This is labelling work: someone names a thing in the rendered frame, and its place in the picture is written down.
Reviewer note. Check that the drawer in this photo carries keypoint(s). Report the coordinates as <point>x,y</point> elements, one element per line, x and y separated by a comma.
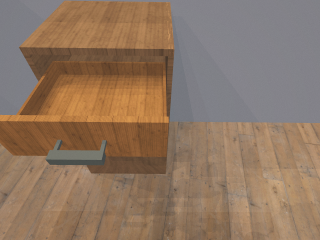
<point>83,103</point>

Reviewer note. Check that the handle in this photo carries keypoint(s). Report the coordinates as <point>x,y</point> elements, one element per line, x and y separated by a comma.
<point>76,157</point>

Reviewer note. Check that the cabinet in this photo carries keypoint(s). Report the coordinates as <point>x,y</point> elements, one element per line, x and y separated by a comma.
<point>108,31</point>

